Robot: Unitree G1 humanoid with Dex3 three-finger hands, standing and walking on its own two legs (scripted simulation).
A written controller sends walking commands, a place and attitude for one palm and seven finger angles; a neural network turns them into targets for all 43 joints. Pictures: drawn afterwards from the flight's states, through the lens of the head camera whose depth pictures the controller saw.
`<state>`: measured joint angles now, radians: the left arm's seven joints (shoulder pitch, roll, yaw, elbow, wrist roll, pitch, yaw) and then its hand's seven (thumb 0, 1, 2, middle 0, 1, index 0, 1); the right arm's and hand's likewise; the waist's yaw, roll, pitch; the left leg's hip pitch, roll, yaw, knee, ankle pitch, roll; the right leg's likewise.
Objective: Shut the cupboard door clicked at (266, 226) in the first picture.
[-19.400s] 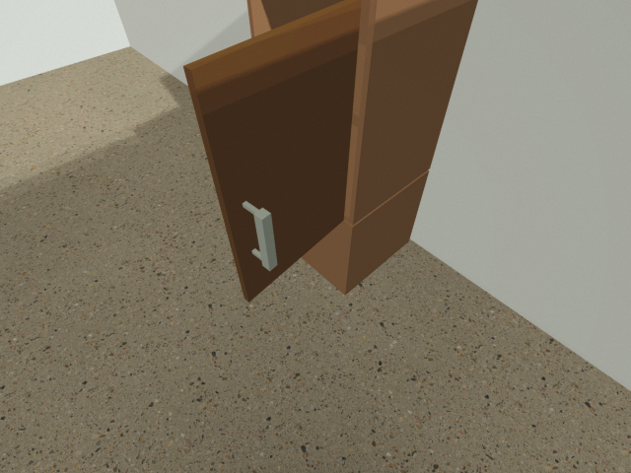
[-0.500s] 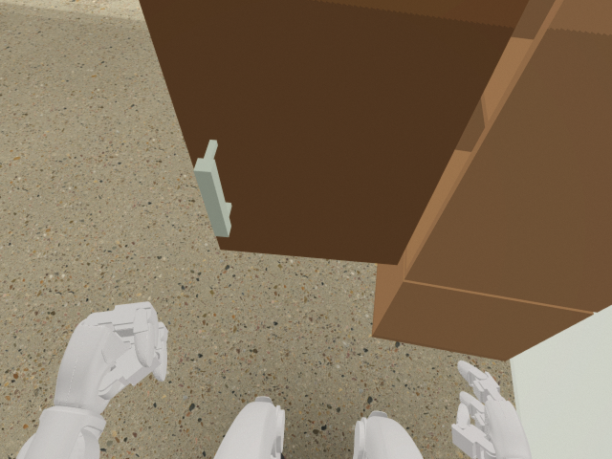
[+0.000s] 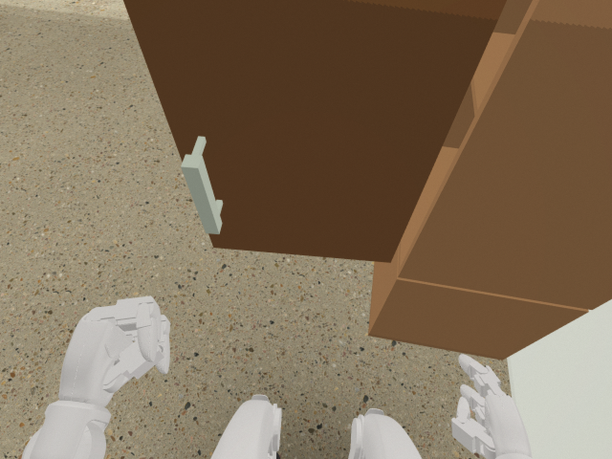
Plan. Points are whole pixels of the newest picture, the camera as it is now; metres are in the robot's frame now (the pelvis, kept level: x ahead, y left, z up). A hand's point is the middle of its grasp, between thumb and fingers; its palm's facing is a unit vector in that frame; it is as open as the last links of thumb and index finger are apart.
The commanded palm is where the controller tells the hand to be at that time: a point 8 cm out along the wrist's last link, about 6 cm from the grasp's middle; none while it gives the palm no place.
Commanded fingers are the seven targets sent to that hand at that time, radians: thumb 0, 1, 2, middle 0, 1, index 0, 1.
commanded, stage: bring the fist close to the handle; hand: left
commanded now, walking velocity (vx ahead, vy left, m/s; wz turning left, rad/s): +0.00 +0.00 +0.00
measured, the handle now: (207, 188) +0.49 +0.20 +0.01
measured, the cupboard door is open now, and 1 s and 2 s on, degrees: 95 95 89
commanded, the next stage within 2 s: push the door shut along its arc in 1.26 s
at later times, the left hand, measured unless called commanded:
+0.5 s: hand (196, 291) +0.31 +0.17 +0.02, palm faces -0.06 -1.00 -0.04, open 3.1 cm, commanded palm +0.30 +0.22 +0.03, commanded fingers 0.00 0.90 0.90 -1.30 -1.50 -1.30 -1.50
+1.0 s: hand (220, 244) +0.39 +0.15 +0.02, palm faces -0.03 -1.00 -0.04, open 3.1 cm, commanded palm +0.36 +0.21 +0.02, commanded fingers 0.00 0.90 0.90 -1.30 -1.50 -1.30 -1.50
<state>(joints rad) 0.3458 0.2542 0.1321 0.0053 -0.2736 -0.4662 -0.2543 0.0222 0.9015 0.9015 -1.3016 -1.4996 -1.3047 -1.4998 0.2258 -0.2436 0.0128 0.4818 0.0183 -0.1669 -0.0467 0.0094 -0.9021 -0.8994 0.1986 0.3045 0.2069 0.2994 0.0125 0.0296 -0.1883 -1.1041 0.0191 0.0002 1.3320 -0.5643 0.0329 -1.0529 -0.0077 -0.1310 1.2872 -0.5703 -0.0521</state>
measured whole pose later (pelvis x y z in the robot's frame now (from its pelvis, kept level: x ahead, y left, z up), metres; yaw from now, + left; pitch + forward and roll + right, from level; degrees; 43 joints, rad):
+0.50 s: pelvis +0.00 +0.00 +0.00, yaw +0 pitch +22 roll -2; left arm -0.01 0.25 0.14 0.32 -0.23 -0.42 -0.23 0.02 0.90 0.90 -1.30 -1.50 -1.30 -1.50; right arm 0.24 -0.26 0.01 0.55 0.02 -0.12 -0.03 0.01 -0.90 -0.90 0.20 0.30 0.21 0.30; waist -0.02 0.03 -0.18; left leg -1.15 0.02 0.02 1.34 -0.56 0.04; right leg -1.11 -0.01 -0.12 1.31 -0.57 -0.05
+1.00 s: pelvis +0.00 +0.01 -0.01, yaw -1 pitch +24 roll -2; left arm -0.33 0.23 0.17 0.60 -0.16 -0.51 -0.13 0.02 0.90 0.90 -1.30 -1.50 -1.30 -1.50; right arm 0.23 -0.25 0.01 0.59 0.01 -0.05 0.00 0.01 -0.90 -0.90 0.20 0.30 0.21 0.30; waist -0.05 0.02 -0.18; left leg -1.20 0.02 0.04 1.34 -0.56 0.04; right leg -1.17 -0.01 -0.09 1.32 -0.56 -0.04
